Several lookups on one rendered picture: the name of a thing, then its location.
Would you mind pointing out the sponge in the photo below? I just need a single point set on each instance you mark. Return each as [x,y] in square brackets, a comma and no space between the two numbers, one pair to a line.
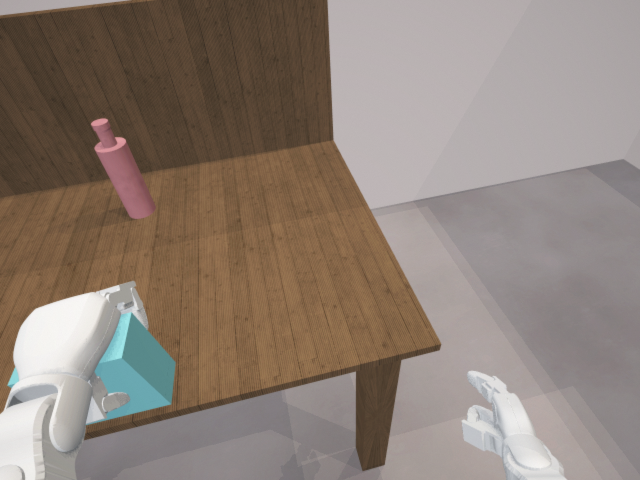
[136,364]

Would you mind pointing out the left robot forearm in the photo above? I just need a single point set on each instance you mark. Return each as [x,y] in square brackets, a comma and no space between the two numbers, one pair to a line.
[42,427]

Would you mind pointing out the left robot hand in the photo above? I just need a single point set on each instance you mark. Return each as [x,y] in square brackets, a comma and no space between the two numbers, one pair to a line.
[71,336]

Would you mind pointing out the table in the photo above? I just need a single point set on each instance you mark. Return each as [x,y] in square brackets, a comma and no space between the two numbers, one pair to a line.
[262,267]

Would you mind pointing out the right robot hand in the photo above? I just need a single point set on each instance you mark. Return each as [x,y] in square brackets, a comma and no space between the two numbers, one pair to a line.
[487,430]

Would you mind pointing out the right robot forearm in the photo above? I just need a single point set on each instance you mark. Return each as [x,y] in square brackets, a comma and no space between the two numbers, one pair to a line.
[525,457]

